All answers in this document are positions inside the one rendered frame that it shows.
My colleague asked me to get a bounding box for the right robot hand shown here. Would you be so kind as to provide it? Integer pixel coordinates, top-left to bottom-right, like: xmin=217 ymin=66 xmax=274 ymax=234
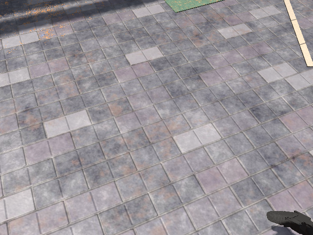
xmin=266 ymin=211 xmax=313 ymax=235

